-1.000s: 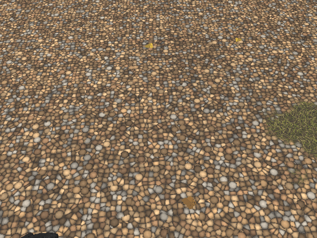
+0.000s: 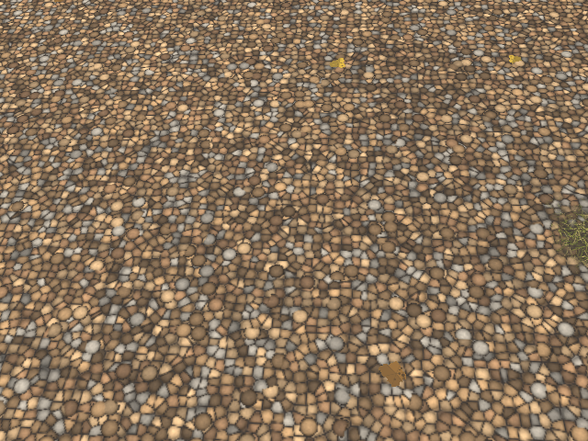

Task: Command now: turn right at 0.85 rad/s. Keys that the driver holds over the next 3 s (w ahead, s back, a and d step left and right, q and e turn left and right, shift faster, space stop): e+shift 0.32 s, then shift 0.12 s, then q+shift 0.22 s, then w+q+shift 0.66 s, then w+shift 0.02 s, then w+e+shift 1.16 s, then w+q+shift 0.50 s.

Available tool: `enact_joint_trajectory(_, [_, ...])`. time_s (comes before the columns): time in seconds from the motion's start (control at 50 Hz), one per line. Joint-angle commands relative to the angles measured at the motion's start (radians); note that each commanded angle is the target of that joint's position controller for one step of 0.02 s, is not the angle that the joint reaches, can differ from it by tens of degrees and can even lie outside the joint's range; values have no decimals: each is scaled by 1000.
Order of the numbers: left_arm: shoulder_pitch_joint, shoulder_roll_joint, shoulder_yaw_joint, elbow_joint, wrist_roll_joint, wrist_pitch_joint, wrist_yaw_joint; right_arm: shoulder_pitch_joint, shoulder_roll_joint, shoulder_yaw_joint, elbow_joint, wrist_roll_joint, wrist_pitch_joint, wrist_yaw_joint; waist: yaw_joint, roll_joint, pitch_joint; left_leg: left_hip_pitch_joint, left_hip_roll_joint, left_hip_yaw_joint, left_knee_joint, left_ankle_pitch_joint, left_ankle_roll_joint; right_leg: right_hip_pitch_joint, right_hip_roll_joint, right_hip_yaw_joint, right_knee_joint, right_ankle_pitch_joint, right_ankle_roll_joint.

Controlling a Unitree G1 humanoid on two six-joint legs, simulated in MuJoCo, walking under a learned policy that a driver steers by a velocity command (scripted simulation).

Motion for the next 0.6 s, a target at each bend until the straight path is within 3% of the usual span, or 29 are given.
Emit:
enact_joint_trajectory(0.02, [201,344,103,-50,25,-23,30,-79,-37,-7,-135,-51,-25,2,55,-395,-205,-490,-131,-133,558,-318,-75,478,-285,616,-209,810,-328])
enact_joint_trajectory(0.04, [202,286,86,-62,43,-60,12,-131,-84,-17,-130,-49,-27,-3,107,-214,-314,-522,-138,-366,685,-349,-67,459,-335,660,-263,648,-388])
enact_joint_trajectory(0.06, [166,257,72,-54,34,-83,10,-155,-96,-20,-140,-22,-30,-7,82,-153,-250,-552,-127,-403,682,-258,-39,415,-293,576,-288,508,-342])
enact_joint_trajectory(0.08, [109,233,67,-53,10,-90,18,-142,-91,-20,-127,-19,-35,-17,42,-92,-181,-564,-110,-421,620,-150,-20,364,-231,511,-296,396,-277])
enact_joint_trajectory(0.1, [45,201,55,-67,-6,-85,28,-124,-113,-27,-117,-32,-36,-28,10,-77,-145,-558,-102,-433,565,-67,-15,313,-198,476,-293,374,-236])
enact_joint_trajectory(0.12, [-3,185,45,-84,-4,-79,40,-98,-120,-31,-105,-39,-36,-31,-18,-92,-148,-498,-113,-434,546,-9,-17,254,-165,438,-292,411,-217])
enact_joint_trajectory(0.16, [-15,187,43,-98,10,-74,52,-55,-98,-25,-84,-39,-37,-25,-32,-96,-183,-436,-152,-431,502,60,-33,228,-130,414,-280,467,-208])
enact_joint_trajectory(0.22, [17,205,48,-92,3,-69,61,-72,-71,-12,-81,-29,-37,-26,-15,-108,-180,-417,-193,-447,349,93,-56,224,-98,447,-266,403,-197])
enact_joint_trajectory(0.32, [2,214,52,-108,4,-54,66,-109,-78,-11,-82,-20,-44,-17,3,-170,-157,-356,-233,-483,164,101,-61,181,-67,558,-239,259,-174])
enact_joint_trajectory(0.44, [-23,175,26,-114,12,-46,53,-63,-96,-12,-72,-19,-65,6,19,-210,-201,-197,-206,-450,-1,82,-19,209,-75,614,-129,497,-165])
enact_joint_trajectory(0.48, [-39,125,1,-108,12,-49,53,-9,-86,-4,-56,-29,-75,18,-16,-172,-200,-22,-161,-439,-219,332,20,164,-38,568,-100,393,-112])
enact_joint_trajectory(0.5, [22,50,-24,-90,39,-56,52,-28,-99,4,-70,-51,-77,18,19,-51,-222,79,-39,-593,-279,514,61,128,38,492,-30,182,-53])
enact_joint_trajectory(0.52, [134,31,-30,-66,59,-63,50,-101,-99,20,-77,-69,-74,17,129,132,-179,46,61,-727,-266,693,173,107,140,385,4,-156,12])
enact_joint_trajectory(0.54, [118,70,-22,-55,70,-66,52,-117,-29,42,-71,-64,-74,21,119,180,-143,-36,90,-807,-293,568,265,128,103,329,-29,-174,62])
enact_joint_trajectory(0.56, [70,102,-13,-50,66,-71,52,-112,-36,41,-74,-44,-71,27,85,158,-117,-42,32,-776,-295,459,241,147,94,309,-83,-100,66])
enact_joint_trajectory(0.6, [-9,115,-3,-52,58,-72,52,-63,-132,15,-72,-12,-61,26,37,133,-106,-48,-39,-740,-280,335,178,172,111,271,-116,-24,53])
